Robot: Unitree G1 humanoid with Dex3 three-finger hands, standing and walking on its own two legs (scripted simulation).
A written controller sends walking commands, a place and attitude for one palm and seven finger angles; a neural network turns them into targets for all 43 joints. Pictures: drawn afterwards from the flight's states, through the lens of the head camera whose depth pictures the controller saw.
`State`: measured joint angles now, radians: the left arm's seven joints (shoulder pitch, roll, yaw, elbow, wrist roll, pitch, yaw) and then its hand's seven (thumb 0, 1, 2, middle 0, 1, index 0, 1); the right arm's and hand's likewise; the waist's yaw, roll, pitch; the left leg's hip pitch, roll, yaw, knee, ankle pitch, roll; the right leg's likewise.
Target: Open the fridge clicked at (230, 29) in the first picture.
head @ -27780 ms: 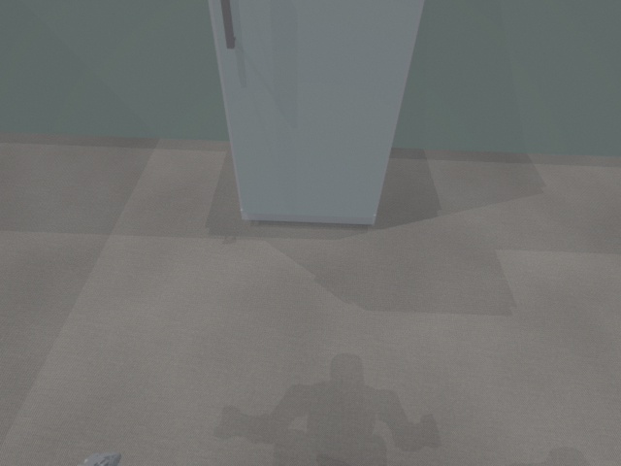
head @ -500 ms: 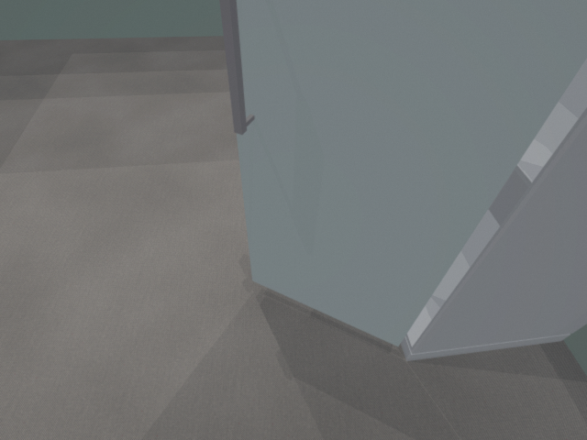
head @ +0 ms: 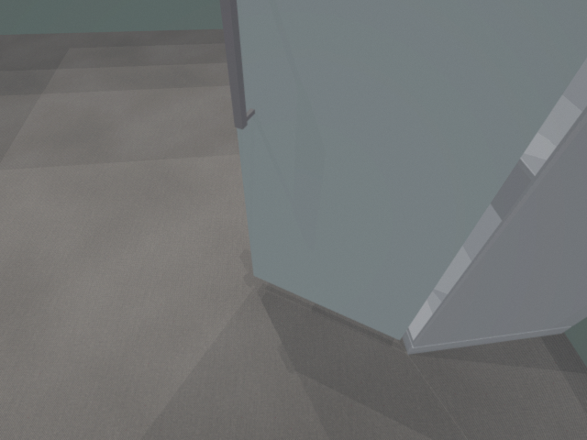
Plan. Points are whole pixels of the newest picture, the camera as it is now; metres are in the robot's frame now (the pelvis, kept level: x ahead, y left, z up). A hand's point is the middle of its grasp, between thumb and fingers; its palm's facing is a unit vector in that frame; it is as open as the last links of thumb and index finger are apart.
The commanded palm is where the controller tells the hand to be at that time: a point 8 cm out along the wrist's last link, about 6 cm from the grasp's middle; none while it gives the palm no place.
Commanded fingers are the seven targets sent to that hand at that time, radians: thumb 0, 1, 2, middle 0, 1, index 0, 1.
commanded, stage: look to check the result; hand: left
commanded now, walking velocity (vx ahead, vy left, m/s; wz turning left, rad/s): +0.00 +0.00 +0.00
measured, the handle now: (237, 31) +0.71 +0.14 +0.21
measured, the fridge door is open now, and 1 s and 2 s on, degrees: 57 57 57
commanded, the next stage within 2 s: stand and wait in 0.04 s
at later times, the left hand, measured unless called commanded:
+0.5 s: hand out of the picture -0.01 +0.16 -0.18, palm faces +0.01 -0.98 -0.19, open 7.3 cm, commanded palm none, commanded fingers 0.00 0.90 0.90 -0.20 -0.30 -0.20 -0.30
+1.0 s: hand out of the picture -0.01 +0.15 -0.18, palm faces +0.02 -0.98 -0.19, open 7.3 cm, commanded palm none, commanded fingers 0.00 0.90 0.90 -0.20 -0.30 -0.20 -0.30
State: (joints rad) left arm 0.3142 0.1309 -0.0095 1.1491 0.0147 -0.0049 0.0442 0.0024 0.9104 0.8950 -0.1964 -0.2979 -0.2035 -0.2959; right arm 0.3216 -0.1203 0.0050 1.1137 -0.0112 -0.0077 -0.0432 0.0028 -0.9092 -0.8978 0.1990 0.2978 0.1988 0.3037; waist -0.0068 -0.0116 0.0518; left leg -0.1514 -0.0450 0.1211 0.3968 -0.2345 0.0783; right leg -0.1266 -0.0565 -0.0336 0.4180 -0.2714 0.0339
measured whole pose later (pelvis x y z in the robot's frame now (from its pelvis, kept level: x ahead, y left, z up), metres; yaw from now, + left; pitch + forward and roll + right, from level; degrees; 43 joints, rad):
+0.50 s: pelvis +0.01 -0.01 +0.00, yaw +0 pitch -1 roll +0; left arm 0.28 0.15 -0.01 1.14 0.01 -0.01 0.04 0.00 0.91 0.90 -0.20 -0.30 -0.20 -0.30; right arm 0.30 -0.13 0.00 1.12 -0.01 -0.01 -0.04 0.00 -0.91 -0.90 0.20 0.30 0.20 0.30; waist -0.01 -0.01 0.05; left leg -0.14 -0.03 0.11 0.39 -0.24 0.06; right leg -0.11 -0.04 -0.04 0.41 -0.27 0.02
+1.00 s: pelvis +0.01 -0.02 +0.00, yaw +0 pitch -1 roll +0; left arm 0.29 0.15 -0.01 1.15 0.01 -0.02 0.04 0.00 0.91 0.89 -0.20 -0.30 -0.20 -0.30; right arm 0.28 -0.14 0.00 1.12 -0.01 -0.01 -0.04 0.00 -0.91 -0.90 0.20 0.30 0.20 0.30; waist -0.01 -0.01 0.06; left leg -0.14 -0.02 0.10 0.39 -0.24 0.05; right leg -0.10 -0.03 -0.05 0.39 -0.27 0.01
